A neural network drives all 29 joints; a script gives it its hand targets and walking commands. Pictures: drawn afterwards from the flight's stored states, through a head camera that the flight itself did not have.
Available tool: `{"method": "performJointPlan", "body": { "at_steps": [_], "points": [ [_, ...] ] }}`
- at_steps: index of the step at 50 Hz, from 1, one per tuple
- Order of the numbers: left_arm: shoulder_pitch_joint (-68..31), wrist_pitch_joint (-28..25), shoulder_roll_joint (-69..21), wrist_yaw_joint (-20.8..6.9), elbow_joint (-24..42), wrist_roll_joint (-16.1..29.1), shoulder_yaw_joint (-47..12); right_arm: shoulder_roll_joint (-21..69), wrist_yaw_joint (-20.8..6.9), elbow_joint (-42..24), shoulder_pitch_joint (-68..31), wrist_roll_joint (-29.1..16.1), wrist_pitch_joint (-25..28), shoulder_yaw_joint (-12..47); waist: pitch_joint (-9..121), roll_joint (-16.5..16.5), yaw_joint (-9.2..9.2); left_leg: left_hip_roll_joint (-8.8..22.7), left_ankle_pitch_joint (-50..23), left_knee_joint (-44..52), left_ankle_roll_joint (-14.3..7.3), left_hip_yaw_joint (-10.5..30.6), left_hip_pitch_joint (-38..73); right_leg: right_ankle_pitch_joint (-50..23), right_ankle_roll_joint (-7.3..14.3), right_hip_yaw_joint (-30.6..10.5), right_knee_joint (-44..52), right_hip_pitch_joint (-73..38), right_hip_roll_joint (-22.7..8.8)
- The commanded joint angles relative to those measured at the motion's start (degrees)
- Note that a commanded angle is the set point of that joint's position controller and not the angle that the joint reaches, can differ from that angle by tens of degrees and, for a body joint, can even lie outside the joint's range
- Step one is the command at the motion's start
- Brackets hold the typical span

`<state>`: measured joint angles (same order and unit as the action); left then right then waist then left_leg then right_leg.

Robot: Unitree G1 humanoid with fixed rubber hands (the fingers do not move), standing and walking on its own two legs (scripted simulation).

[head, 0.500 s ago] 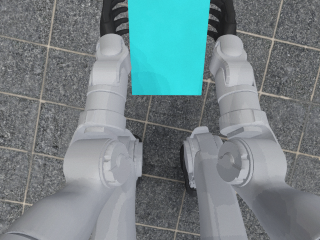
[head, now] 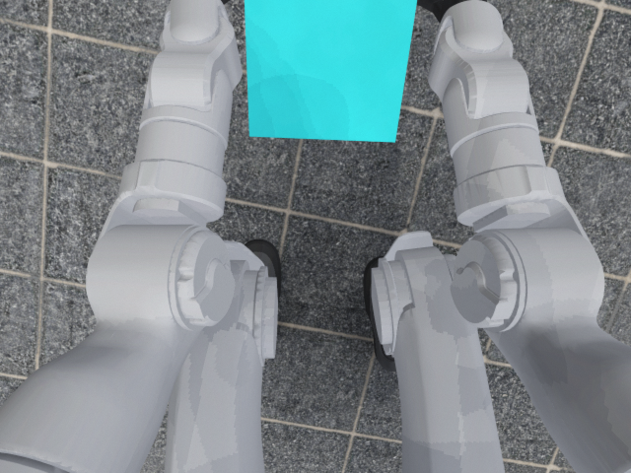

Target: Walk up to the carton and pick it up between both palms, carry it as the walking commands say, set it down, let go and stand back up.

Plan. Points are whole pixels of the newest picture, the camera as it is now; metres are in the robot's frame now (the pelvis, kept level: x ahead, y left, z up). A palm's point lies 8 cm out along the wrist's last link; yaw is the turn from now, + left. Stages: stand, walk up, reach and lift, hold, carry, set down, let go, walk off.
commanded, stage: set down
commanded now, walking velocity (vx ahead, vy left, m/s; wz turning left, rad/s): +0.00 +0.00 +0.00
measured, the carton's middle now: (323, 18) +0.55 +0.00 -0.24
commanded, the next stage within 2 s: none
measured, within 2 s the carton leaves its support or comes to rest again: neither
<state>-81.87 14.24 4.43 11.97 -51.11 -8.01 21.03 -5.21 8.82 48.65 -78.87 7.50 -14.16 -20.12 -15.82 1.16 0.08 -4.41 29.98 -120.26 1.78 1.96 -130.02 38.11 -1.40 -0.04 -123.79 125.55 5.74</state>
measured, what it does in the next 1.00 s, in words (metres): stands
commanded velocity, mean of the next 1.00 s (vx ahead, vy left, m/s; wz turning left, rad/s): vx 0.00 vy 0.00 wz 0.00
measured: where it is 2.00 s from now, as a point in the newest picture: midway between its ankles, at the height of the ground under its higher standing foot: (324, 323)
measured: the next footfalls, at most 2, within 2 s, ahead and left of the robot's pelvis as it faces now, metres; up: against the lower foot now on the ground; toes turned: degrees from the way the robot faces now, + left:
none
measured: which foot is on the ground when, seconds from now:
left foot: down 0.00-1.00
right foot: down 0.00-1.00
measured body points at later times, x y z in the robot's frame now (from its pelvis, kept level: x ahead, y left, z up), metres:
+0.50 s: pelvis +0.00 +0.00 -0.01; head +0.37 -0.02 +0.23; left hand +0.57 +0.12 -0.18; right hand +0.56 -0.12 -0.18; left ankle +0.12 +0.12 -0.36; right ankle +0.09 -0.11 -0.36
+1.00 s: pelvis +0.01 +0.00 -0.01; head +0.39 -0.02 +0.22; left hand +0.58 +0.13 -0.19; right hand +0.57 -0.12 -0.19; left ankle +0.12 +0.12 -0.36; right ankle +0.09 -0.11 -0.36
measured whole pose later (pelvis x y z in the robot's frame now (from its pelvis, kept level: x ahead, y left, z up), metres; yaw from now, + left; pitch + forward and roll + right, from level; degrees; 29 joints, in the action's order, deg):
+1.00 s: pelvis +0.01 +0.00 -0.01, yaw +1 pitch +39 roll +1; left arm -85.4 10.0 7.9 3.1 -53.6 -10.1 28.5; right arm -4.0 2.1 48.7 -83.5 13.2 -11.2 -25.2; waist -20.1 2.2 0.7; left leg -4.1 32.9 -123.5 2.1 1.2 -130.0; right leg 40.8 -1.0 -0.7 -127.5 126.0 6.4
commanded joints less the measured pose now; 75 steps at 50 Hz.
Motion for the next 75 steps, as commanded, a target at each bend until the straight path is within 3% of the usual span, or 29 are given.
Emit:
{"method": "performJointPlan", "body": {
  "at_steps": [1,7,12,22,33,75],
  "points": [
    [-31.0,-2.2,-55.9,-16.4,-0.1,6.6,-22.0,51.2,-16.2,-4.0,-38.2,-6.4,2.8,24.3,69.6,-1.4,1.86,-5.6,-21.6,3.2,-1.3,-4.2,42.4,-23.5,0.3,1.8,10.8,-27.4,4.3],
    [-31.5,-2.2,-55.4,-17.9,-2.3,7.4,-20.7,50.7,-16.6,-1.4,-36.3,-4.6,2.3,22.8,65.1,-1.8,3.28,-5.7,-19.8,1.9,-1.3,-4.3,38.7,-23.3,0.9,1.8,9.4,-27.7,4.0],
    [-31.2,-2.2,-54.4,-18.6,-3.6,6.8,-19.3,51.6,-17.2,-0.6,-36.0,-4.4,2.1,22.3,61.7,-2.7,2.09,-5.6,-19.1,1.7,-1.6,-4.5,36.9,-22.8,0.8,1.6,9.2,-26.4,4.1],
    [-29.6,-1.3,-51.9,-20.5,-7.2,4.7,-15.7,49.7,-18.2,2.7,-33.8,-1.4,1.2,18.7,53.1,-3.0,2.53,-5.3,-13.7,2.2,-1.7,-4.7,32.4,-18.3,1.2,1.6,9.8,-23.5,3.7],
    [-23.8,-1.1,-50.6,-21.9,-9.5,2.7,-13.6,48.6,-19.1,5.0,-28.5,0.9,1.1,16.6,47.3,-2.9,2.57,-5.3,-14.3,2.3,-1.7,-4.3,29.6,-19.7,1.3,1.3,9.7,-21.4,3.6],
    [-11.9,-2.1,-43.3,-22.2,-15.0,-2.4,-8.2,41.2,-18.8,10.7,-16.8,5.6,2.3,11.8,38.6,-2.9,2.06,-4.9,-14.8,1.9,-1.1,-3.3,24.8,-21.2,1.0,0.3,9.0,-17.5,3.0]
  ]
}}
